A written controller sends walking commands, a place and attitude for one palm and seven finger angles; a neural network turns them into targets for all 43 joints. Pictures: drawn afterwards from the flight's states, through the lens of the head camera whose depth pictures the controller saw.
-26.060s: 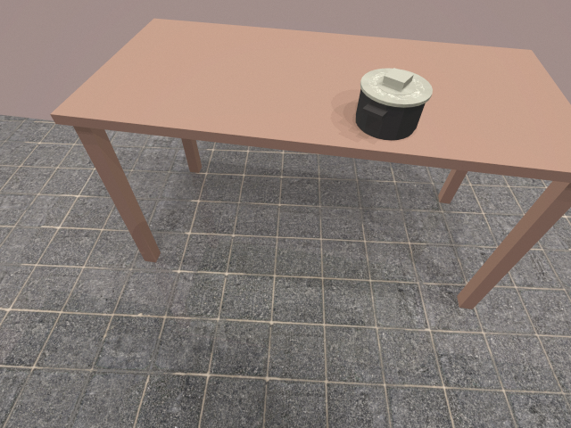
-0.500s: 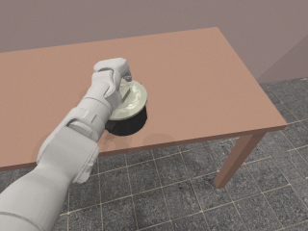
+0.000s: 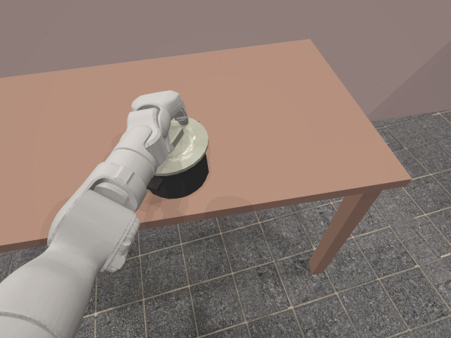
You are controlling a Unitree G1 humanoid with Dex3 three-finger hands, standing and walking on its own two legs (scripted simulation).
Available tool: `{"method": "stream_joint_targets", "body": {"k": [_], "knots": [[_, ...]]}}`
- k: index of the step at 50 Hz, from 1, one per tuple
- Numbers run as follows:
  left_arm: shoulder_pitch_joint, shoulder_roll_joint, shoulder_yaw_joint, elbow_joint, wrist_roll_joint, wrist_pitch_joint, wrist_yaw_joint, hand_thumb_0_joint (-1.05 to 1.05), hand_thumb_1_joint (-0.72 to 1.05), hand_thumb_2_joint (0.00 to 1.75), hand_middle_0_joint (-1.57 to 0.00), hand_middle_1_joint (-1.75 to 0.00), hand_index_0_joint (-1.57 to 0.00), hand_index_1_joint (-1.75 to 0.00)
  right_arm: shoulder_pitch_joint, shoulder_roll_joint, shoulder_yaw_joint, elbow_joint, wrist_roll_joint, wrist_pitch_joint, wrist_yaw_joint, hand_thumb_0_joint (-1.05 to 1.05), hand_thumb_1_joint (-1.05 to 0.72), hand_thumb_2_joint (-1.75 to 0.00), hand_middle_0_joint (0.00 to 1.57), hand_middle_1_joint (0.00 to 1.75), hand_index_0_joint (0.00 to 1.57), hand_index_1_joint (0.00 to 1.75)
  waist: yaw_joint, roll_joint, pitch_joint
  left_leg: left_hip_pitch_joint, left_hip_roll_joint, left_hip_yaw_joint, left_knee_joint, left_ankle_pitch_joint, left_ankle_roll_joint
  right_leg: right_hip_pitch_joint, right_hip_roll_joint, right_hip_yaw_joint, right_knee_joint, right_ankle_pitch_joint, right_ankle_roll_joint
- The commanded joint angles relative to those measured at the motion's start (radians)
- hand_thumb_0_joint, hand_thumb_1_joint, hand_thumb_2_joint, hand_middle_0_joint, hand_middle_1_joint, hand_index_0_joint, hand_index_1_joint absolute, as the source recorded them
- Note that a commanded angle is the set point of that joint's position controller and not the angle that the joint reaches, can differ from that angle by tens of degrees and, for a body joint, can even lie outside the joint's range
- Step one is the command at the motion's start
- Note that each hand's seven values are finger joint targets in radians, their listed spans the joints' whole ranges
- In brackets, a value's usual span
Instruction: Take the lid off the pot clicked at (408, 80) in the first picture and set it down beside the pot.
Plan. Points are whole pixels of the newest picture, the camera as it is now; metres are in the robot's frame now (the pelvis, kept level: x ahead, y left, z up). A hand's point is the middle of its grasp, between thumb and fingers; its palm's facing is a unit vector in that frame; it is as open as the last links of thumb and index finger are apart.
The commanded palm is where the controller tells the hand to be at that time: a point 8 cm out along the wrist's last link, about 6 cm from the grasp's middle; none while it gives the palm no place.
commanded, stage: close the fingers and squeeze the knob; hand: left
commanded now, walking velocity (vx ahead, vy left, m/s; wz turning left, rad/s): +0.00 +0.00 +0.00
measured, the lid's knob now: (166, 136) +0.50 +0.10 +0.08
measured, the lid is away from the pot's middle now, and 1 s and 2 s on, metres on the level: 0.00 0.00 0.01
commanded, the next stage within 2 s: lift the lid straight up in 1.42 s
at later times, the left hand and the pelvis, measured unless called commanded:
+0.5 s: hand (163, 136) +0.47 +0.10 +0.10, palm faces -0.35 -0.09 -0.93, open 8.9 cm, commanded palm +0.47 +0.11 +0.16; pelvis +0.00 +0.00 +0.00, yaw +0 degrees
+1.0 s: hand (161, 136) +0.47 +0.11 +0.10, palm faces -0.35 -0.11 -0.93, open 8.7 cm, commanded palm +0.47 +0.11 +0.16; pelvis +0.00 +0.01 +0.00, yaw +0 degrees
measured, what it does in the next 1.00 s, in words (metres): stands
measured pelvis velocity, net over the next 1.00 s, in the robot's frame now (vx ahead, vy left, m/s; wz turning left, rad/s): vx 0.00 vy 0.01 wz -0.01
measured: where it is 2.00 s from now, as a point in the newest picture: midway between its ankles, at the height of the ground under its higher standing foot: outside the picture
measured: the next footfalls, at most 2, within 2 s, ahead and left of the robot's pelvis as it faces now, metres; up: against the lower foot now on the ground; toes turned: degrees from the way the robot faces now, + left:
none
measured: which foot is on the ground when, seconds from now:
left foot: down 0.00-1.00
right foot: down 0.00-1.00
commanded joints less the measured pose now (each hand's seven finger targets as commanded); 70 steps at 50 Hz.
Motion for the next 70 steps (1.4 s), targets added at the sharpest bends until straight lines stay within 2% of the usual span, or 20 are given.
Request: {"method": "stream_joint_targets", "body": {"k": [1, 4, 9, 13, 15, 22, 26, 32, 35, 39, 42, 44, 46, 49, 51, 57, 60, 64, 68, 70], "knots": [[-0.495, 0.163, 0.036, -0.157, 0.029, -0.028, 0.041, 0.0, -0.12, 1.04, -0.54, -0.66, -0.54, -0.66, -0.007, -0.108, -0.041, -0.094, -0.003, -0.048, -0.006, 0.0, -0.9, -0.9, 0.2, 0.3, 0.2, 0.3, 0.003, -0.102, -0.422, 0.234, -0.052, -0.05, 0.026, 0.364, 0.045, 0.134, 0.069, -0.003, -0.006, 0.41, -0.018], [-0.441, 0.131, 0.014, -0.086, 0.037, 0.015, 0.043, 0.0, -0.09, 1.05, -0.54, -0.72, -0.54, -0.72, -0.007, -0.126, -0.035, -0.083, 0.008, -0.025, 0.006, 0.0, -0.9, -0.9, 0.2, 0.3, 0.2, 0.3, -0.01, -0.175, -0.275, 0.148, -0.049, -0.039, -0.008, 0.265, 0.039, 0.096, 0.075, -0.021, -0.025, 0.343, -0.014], [-0.632, 0.213, 0.059, -0.252, 0.012, -0.039, 0.06, 0.0, -0.04, 1.04, -0.54, -0.8, -0.54, -0.8, -0.013, -0.108, -0.038, -0.098, -0.001, -0.061, -0.01, 0.0, -0.9, -0.9, 0.2, 0.3, 0.2, 0.3, -0.012, -0.096, -0.456, 0.232, -0.055, -0.054, 0.015, 0.285, 0.05, 0.14, 0.065, 0.011, -0.01, 0.372, -0.016], [-0.487, 0.136, 0.01, -0.077, 0.045, 0.006, 0.061, 0.0, 0.0, 1.03, -0.55, -0.85, -0.55, -0.85, -0.008, -0.116, -0.035, -0.074, 0.007, -0.044, -0.002, 0.0, -0.9, -0.9, 0.2, 0.3, 0.2, 0.3, -0.016, -0.154, -0.318, 0.17, -0.047, -0.046, -0.002, 0.261, 0.041, 0.092, 0.073, -0.014, -0.022, 0.328, -0.016], [-0.53, 0.151, 0.022, -0.092, 0.027, 0.014, 0.059, 0.0, 0.02, 1.03, -0.56, -0.88, -0.56, -0.88, -0.013, -0.122, -0.033, -0.076, 0.008, -0.04, -0.001, 0.0, -0.9, -0.9, 0.2, 0.3, 0.2, 0.3, -0.026, -0.156, -0.307, 0.158, -0.051, -0.043, -0.009, 0.229, 0.039, 0.089, 0.074, -0.012, -0.025, 0.313, -0.012], [-0.616, 0.238, 0.072, -0.175, 0.049, -0.037, 0.059, 0.0, 0.1, 0.99, -0.59, -0.94, -0.59, -0.94, 0.011, -0.114, -0.038, -0.08, -0.003, -0.058, -0.017, 0.0, -0.9, -0.9, 0.2, 0.3, 0.2, 0.3, -0.019, -0.094, -0.433, 0.22, -0.05, -0.056, 0.012, 0.282, 0.044, 0.121, 0.07, 0.003, -0.02, 0.352, -0.017], [-0.529, 0.185, 0.05, -0.115, 0.033, -0.022, 0.061, 0.0, 0.15, 0.97, -0.61, -0.97, -0.61, -0.97, 0.011, -0.116, -0.037, -0.08, 0.005, -0.052, -0.011, 0.0, -0.9, -0.9, 0.2, 0.3, 0.2, 0.3, -0.018, -0.144, -0.364, 0.184, -0.048, -0.047, 0.006, 0.294, 0.042, 0.118, 0.072, -0.011, -0.016, 0.365, -0.015], [-0.554, 0.198, 0.057, -0.206, 0.043, -0.036, 0.06, 0.0, 0.22, 0.92, -0.65, -1.01, -0.65, -1.01, 0.009, -0.117, -0.045, -0.089, 0.0, -0.057, -0.003, 0.0, -0.9, -0.9, 0.2, 0.3, 0.2, 0.3, 0.0, -0.074, -0.441, 0.258, -0.043, -0.057, 0.021, 0.387, 0.041, 0.115, 0.072, -0.007, -0.012, 0.396, -0.018], [-0.517, 0.15, 0.022, -0.158, 0.041, -0.021, 0.062, 0.0, 0.26, 0.88, -0.67, -1.02, -0.67, -1.02, 0.005, -0.114, -0.042, -0.084, 0.004, -0.05, 0.004, 0.0, -0.9, -0.9, 0.2, 0.3, 0.2, 0.3, -0.009, -0.098, -0.374, 0.23, -0.042, -0.055, 0.016, 0.354, 0.038, 0.089, 0.078, -0.017, -0.015, 0.36, -0.019], [-0.531, 0.213, 0.075, -0.18, 0.024, -0.015, 0.066, 0.0, 0.32, 0.84, -0.7, -1.03, -0.7, -1.03, 0.001, -0.119, -0.041, -0.088, 0.002, -0.051, 0.001, 0.0, -0.9, -0.9, 0.2, 0.3, 0.2, 0.3, 0.004, -0.117, -0.409, 0.22, -0.049, -0.05, 0.011, 0.343, 0.042, 0.136, 0.074, -0.009, -0.012, 0.388, -0.017], [-0.516, 0.183, 0.051, -0.181, 0.028, -0.012, 0.056, 0.0, 0.29, 0.87, -0.7, -1.02, -0.68, -1.01, -0.005, -0.114, -0.042, -0.091, 0.0, -0.047, 0.001, 0.0, -0.9, -0.9, 0.2, 0.3, 0.2, 0.3, 0.005, -0.124, -0.411, 0.217, -0.051, -0.049, 0.013, 0.346, 0.044, 0.142, 0.073, -0.01, -0.014, 0.397, -0.017], [-0.512, 0.159, 0.022, -0.169, 0.037, -0.01, 0.05, 0.0, 0.27, 0.89, -0.7, -1.02, -0.66, -1.0, -0.007, -0.116, -0.04, -0.089, 0.004, -0.044, 0.0, 0.0, -0.9, -0.9, 0.2, 0.3, 0.2, 0.3, -0.008, -0.127, -0.388, 0.22, -0.046, -0.048, 0.014, 0.346, 0.043, 0.117, 0.073, -0.013, -0.015, 0.385, -0.016], [-0.525, 0.209, 0.06, -0.15, 0.038, -0.003, 0.052, 0.0, 0.28, 0.9, -0.7, -1.02, -0.66, -0.99, -0.004, -0.122, -0.039, -0.082, 0.005, -0.038, -0.003, 0.0, -0.9, -0.9, 0.2, 0.3, 0.2, 0.3, -0.013, -0.151, -0.349, 0.183, -0.048, -0.042, 0.004, 0.293, 0.044, 0.123, 0.073, -0.011, -0.022, 0.365, -0.014], [-0.514, 0.245, 0.087, -0.144, 0.037, -0.006, 0.048, 0.0, 0.29, 0.92, -0.71, -1.02, -0.65, -0.99, -0.009, -0.12, -0.034, -0.089, 0.001, -0.036, -0.012, 0.0, -0.9, -0.9, 0.2, 0.3, 0.2, 0.3, -0.003, -0.136, -0.38, 0.18, -0.052, -0.037, 0.004, 0.297, 0.046, 0.152, 0.068, -0.006, -0.018, 0.382, -0.016], [-0.532, 0.188, 0.041, -0.183, 0.036, -0.015, 0.04, 0.0, 0.31, 0.92, -0.72, -1.03, -0.66, -0.99, -0.008, -0.112, -0.038, -0.095, 0.004, -0.04, -0.009, 0.0, -0.9, -0.9, 0.2, 0.3, 0.2, 0.3, -0.009, -0.109, -0.392, 0.214, -0.049, -0.04, 0.013, 0.32, 0.045, 0.133, 0.068, -0.007, -0.017, 0.385, -0.017], [-0.492, 0.26, 0.106, -0.204, 0.04, -0.026, 0.043, 0.0, 0.37, 0.95, -0.76, -1.04, -0.68, -0.99, -0.006, -0.119, -0.041, -0.101, -0.002, -0.034, -0.007, 0.0, -0.9, -0.9, 0.2, 0.3, 0.2, 0.3, 0.013, -0.126, -0.42, 0.208, -0.048, -0.04, 0.014, 0.357, 0.045, 0.178, 0.069, -0.005, -0.015, 0.423, -0.017], [-0.504, 0.168, 0.024, -0.185, 0.034, -0.02, 0.039, 0.0, 0.4, 0.96, -0.77, -1.05, -0.69, -1.0, -0.019, -0.112, -0.038, -0.1, 0.007, -0.034, -0.005, 0.0, -0.9, -0.9, 0.2, 0.3, 0.2, 0.3, -0.008, -0.124, -0.358, 0.205, -0.046, -0.041, 0.013, 0.331, 0.045, 0.126, 0.07, -0.011, -0.021, 0.391, -0.017], [-0.523, 0.244, 0.081, -0.178, 0.041, -0.015, 0.049, 0.0, 0.45, 0.98, -0.8, -1.06, -0.7, -1.0, -0.009, -0.12, -0.035, -0.091, 0.002, -0.031, -0.009, 0.0, -0.9, -0.9, 0.2, 0.3, 0.2, 0.3, -0.003, -0.117, -0.375, 0.194, -0.05, -0.04, 0.008, 0.308, 0.045, 0.142, 0.071, -0.007, -0.019, 0.381, -0.018], [-0.529, 0.146, 0.004, -0.178, 0.045, -0.019, 0.041, 0.0, 0.49, 1.0, -0.82, -1.07, -0.72, -1.01, -0.011, -0.111, -0.039, -0.089, 0.005, -0.034, -0.006, 0.0, -0.9, -0.9, 0.2, 0.3, 0.2, 0.3, -0.016, -0.081, -0.384, 0.239, -0.041, -0.051, 0.02, 0.343, 0.04, 0.097, 0.072, -0.014, -0.018, 0.369, -0.02], [-0.53, 0.186, 0.039, -0.136, 0.042, -0.01, 0.048, 0.0, 0.51, 1.01, -0.83, -1.07, -0.73, -1.01, -0.001, -0.118, -0.038, -0.078, 0.005, -0.032, -0.007, 0.0, -0.9, -0.9, 0.2, 0.3, 0.2, 0.3, -0.023, -0.125, -0.336, 0.201, -0.043, -0.052, 0.008, 0.28, 0.041, 0.087, 0.077, -0.015, -0.026, 0.327, -0.018]]}}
